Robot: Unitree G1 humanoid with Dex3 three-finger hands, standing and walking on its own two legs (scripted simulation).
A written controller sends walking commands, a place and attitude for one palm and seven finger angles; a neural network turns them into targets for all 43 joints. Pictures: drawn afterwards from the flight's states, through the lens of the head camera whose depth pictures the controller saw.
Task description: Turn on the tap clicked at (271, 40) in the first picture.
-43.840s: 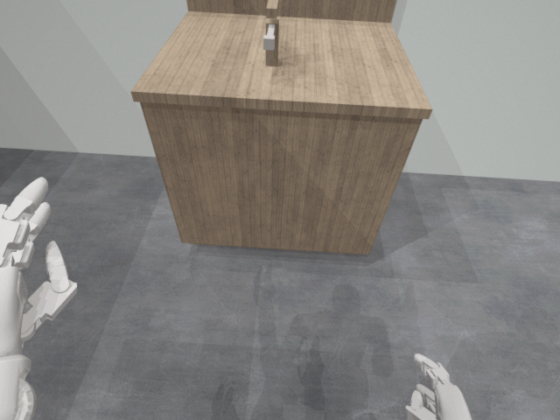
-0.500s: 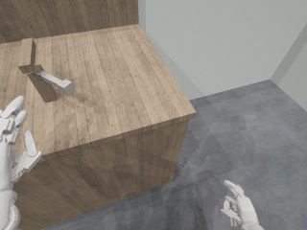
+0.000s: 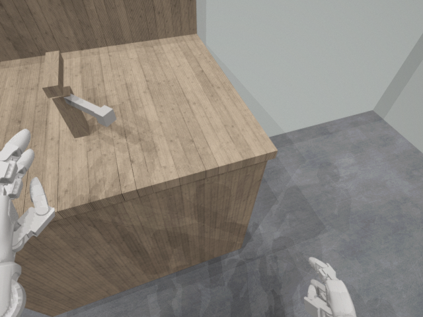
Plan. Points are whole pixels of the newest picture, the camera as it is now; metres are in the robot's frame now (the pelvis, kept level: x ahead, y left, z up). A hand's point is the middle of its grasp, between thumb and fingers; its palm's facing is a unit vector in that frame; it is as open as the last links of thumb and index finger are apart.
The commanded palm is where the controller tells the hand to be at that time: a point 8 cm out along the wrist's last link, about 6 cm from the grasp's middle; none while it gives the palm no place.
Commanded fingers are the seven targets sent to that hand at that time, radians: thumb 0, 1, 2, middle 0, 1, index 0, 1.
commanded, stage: come to a stop and stand still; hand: left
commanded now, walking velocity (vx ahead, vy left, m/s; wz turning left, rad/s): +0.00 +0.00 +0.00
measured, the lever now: (105, 116) +0.45 +0.27 +0.12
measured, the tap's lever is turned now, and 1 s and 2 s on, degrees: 40 40 40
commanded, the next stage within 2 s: look again from close up in 0.76 s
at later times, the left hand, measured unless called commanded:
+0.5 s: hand (70, 215) +0.22 +0.23 +0.14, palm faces +0.32 -0.86 -0.39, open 7.4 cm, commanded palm +0.17 +0.27 +0.17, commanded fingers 0.00 0.90 0.90 -0.20 -0.30 -0.20 -0.30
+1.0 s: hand (63, 198) +0.24 +0.24 +0.15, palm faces +0.39 -0.85 -0.35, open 7.4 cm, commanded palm +0.18 +0.27 +0.17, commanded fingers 0.00 0.90 0.90 -0.20 -0.30 -0.20 -0.30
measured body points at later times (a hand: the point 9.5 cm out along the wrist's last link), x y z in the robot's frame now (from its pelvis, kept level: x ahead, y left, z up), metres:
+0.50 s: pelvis +0.01 -0.01 -0.01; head +0.03 +0.01 +0.44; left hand +0.20 +0.27 +0.16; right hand +0.18 -0.24 -0.07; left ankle +0.04 +0.06 -0.74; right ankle -0.01 -0.15 -0.74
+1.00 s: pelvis +0.02 -0.01 +0.00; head +0.04 +0.01 +0.45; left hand +0.21 +0.29 +0.17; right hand +0.21 -0.23 -0.07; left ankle +0.04 +0.06 -0.74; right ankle -0.01 -0.15 -0.74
